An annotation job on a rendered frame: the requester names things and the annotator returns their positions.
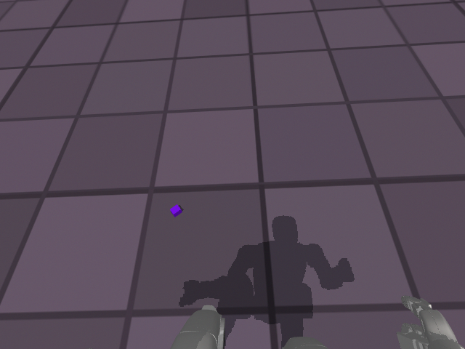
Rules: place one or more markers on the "small box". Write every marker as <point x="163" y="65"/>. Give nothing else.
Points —
<point x="176" y="210"/>

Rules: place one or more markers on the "right robot hand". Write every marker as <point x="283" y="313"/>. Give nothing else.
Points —
<point x="433" y="325"/>

